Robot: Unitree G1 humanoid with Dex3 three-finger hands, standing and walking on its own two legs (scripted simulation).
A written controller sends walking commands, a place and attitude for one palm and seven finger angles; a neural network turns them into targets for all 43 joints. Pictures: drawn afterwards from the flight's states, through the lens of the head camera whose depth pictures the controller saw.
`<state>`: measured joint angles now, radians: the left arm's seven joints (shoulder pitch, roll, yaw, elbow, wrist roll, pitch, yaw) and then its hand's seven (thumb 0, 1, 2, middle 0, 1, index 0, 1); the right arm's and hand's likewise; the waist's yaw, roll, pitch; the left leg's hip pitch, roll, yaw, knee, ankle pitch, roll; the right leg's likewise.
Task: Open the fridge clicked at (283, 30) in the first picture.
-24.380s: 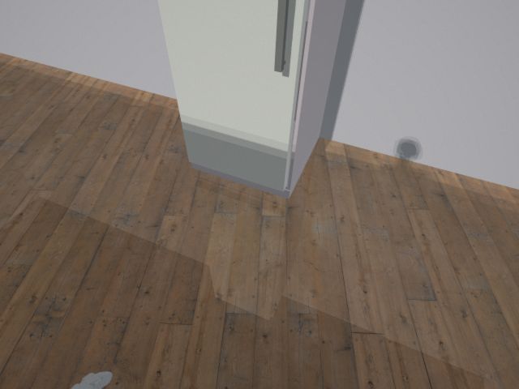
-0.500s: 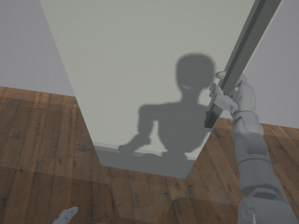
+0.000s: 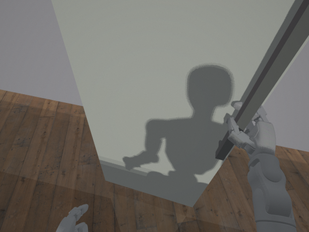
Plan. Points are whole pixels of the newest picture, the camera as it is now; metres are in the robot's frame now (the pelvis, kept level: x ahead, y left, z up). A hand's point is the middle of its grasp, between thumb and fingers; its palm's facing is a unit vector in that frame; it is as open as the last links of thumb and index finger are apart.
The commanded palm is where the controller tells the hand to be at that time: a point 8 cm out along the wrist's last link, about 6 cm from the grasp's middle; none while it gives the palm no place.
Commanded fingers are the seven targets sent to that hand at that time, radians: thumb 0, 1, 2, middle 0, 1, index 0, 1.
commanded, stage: walk backward, drawing the door open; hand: right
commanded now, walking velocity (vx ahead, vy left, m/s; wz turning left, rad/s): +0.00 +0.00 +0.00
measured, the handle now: (255, 91) +0.40 -0.18 +0.22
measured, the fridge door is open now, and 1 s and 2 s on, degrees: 4 27 62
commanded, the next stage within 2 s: none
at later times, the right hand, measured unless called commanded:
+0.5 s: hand (225, 163) +0.26 -0.11 +0.13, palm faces +0.24 +0.94 -0.24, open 6.9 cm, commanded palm +0.21 -0.16 +0.14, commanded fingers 0.00 -0.90 -0.90 0.45 1.40 0.45 1.40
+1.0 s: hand (196, 200) +0.17 -0.05 +0.13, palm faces +0.47 +0.86 -0.21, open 7.0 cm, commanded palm +0.12 -0.08 +0.13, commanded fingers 0.00 -0.90 -0.90 0.45 1.40 0.45 1.40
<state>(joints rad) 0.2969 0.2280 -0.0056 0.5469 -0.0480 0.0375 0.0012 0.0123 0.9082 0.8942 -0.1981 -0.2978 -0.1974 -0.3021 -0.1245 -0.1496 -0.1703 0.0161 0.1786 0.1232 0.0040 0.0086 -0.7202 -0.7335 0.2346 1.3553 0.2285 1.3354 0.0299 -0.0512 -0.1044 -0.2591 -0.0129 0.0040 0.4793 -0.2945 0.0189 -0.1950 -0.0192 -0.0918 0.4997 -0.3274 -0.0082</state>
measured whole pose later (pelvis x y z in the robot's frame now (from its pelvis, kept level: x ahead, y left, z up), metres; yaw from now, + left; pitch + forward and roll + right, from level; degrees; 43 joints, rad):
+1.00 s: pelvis -0.02 +0.19 -0.01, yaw -25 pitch -1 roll +4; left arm 0.17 0.12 -0.01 0.59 0.02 -0.10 0.06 0.01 0.90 0.89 -0.20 -0.30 -0.20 -0.30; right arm 0.21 -0.23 0.01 -0.44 0.00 -0.01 -0.10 -0.03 -0.58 -0.75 0.43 1.38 0.24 1.37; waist 0.02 -0.06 0.10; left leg -0.30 -0.01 -0.01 0.70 -0.42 -0.02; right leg -0.42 -0.10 0.15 0.44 -0.05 0.07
